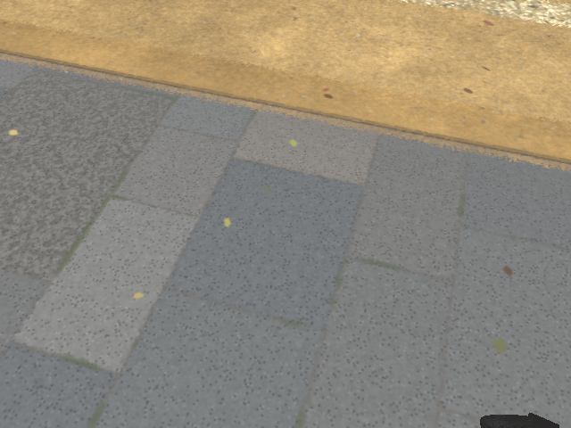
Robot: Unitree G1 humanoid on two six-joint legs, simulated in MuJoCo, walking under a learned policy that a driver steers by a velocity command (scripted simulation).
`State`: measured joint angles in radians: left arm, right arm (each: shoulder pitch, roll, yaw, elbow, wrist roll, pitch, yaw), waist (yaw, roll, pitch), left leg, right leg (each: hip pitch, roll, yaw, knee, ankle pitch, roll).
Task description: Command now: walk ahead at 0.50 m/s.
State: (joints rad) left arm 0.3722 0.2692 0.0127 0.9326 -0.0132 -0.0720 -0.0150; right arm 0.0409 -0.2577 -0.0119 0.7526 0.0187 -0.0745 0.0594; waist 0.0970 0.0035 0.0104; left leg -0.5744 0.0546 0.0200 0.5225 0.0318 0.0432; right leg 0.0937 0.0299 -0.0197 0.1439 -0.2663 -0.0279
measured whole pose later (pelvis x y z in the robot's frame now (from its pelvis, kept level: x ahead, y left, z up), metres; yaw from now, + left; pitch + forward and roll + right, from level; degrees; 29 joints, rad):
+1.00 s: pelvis +0.58 -0.06 +0.00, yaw -20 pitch +3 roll +0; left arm 0.35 0.29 0.06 0.74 -0.02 -0.04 0.01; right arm 0.05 -0.29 -0.04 0.67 -0.01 -0.10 0.00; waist 0.08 0.04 0.02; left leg -0.64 0.05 -0.11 0.57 0.05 -0.07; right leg -0.12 0.12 0.16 0.37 -0.28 -0.09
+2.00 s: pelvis +0.77 -0.13 -0.01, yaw -27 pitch -2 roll +0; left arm 0.20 0.22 0.04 0.81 0.01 0.00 0.02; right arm 0.16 -0.24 -0.03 0.97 0.00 0.01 -0.03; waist -0.02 0.00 0.03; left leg -0.21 0.03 0.00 0.52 -0.29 -0.03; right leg -0.21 0.01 0.04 0.55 -0.31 -0.01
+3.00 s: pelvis +0.97 -0.22 -0.02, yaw -26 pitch +2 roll +0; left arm -0.10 0.22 0.03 0.84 -0.03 -0.09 -0.05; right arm 0.53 -0.21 -0.03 1.10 0.01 -0.07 -0.02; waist -0.10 -0.01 0.04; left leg 0.20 0.02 0.01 0.22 -0.44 -0.01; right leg -0.54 -0.01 -0.05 0.52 -0.04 -0.08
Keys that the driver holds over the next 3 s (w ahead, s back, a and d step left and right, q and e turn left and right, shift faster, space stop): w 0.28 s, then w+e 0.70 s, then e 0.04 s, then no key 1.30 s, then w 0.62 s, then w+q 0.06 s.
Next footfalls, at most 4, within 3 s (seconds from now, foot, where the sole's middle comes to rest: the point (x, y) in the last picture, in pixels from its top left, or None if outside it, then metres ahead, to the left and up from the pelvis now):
0.06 left None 0.21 0.13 -0.78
0.60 right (371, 416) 0.53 -0.12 -0.78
1.10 left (332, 289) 0.86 -0.02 -0.78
1.44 right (419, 337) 0.74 -0.24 -0.78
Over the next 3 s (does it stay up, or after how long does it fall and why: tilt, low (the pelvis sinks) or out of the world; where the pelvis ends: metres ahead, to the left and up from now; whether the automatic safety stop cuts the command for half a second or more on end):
stays up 0.97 -0.22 -0.02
